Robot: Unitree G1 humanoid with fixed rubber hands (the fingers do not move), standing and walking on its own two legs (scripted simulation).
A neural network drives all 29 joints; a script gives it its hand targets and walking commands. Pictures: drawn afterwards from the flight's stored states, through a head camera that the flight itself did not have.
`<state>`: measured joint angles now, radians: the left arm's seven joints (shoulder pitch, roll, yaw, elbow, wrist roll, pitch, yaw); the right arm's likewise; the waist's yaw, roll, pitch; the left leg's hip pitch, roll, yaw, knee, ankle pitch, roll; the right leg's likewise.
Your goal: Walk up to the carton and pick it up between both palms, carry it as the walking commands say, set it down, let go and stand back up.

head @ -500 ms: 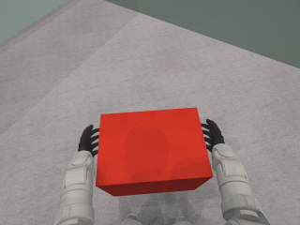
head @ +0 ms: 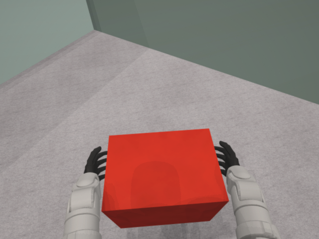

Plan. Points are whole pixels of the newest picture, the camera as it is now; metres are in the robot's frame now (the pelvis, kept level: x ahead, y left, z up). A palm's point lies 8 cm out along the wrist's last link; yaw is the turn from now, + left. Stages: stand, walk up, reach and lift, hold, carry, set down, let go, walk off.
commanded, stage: reach and lift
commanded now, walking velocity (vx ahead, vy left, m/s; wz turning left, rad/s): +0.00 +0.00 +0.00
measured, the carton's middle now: (162, 181) +0.32 +0.02 -0.09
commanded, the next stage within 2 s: hold in 1.64 s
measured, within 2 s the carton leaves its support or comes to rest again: neither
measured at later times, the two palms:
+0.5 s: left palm (84, 170) +0.29 +0.20 +0.04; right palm (240, 162) +0.31 -0.16 +0.05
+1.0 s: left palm (84, 167) +0.28 +0.19 +0.07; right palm (250, 164) +0.30 -0.17 +0.07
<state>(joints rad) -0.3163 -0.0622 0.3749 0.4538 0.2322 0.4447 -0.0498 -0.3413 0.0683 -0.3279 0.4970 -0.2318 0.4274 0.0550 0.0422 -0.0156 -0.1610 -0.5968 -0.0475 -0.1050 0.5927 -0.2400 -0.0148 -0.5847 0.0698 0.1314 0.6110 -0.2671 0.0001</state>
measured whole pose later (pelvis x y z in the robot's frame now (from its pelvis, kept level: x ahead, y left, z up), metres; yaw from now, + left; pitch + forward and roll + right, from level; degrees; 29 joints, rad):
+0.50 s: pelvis +0.01 +0.00 +0.02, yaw +1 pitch +0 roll +0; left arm -0.24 -0.07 0.32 0.33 0.25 0.61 -0.06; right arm -0.26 0.07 -0.28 0.37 -0.23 0.59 0.07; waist 0.03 -0.01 -0.08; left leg -0.19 -0.04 -0.12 0.38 -0.19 -0.01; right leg -0.17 0.05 0.12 0.38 -0.21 -0.01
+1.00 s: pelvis +0.01 +0.00 +0.03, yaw +1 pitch -6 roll +0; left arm -0.22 -0.08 0.29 0.20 0.27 0.73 -0.08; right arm -0.23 0.09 -0.27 0.21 -0.26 0.72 0.09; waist 0.01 -0.01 -0.01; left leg -0.04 -0.03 -0.12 0.30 -0.16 -0.01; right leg -0.02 0.05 0.12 0.30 -0.18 -0.01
